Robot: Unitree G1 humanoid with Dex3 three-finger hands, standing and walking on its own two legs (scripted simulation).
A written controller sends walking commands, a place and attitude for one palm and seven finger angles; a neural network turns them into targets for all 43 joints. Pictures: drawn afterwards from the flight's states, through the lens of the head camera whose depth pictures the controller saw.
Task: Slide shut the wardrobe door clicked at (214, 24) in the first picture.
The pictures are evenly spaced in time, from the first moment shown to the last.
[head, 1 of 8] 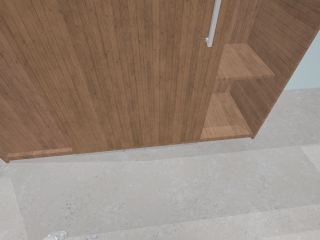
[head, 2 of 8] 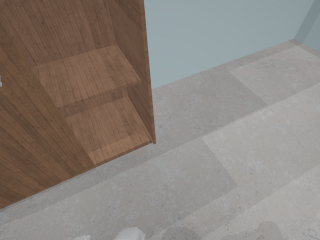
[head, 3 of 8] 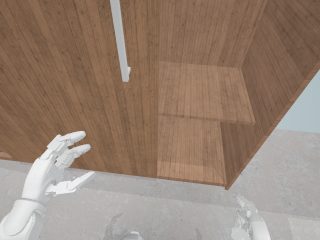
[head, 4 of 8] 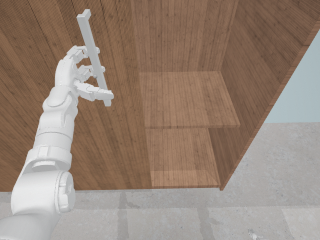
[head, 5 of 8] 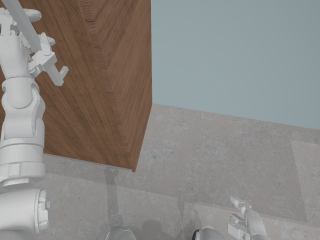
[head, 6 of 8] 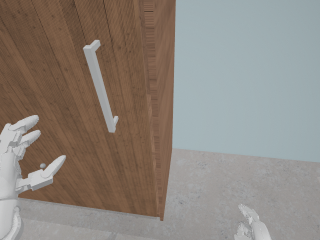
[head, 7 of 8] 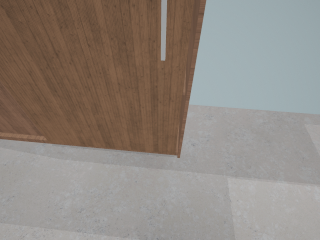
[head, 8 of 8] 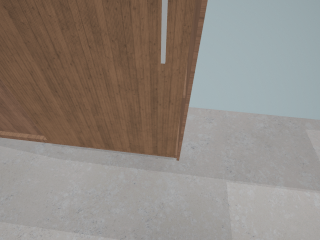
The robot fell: no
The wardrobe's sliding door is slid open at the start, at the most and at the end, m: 0.44 0.44 0.02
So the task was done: yes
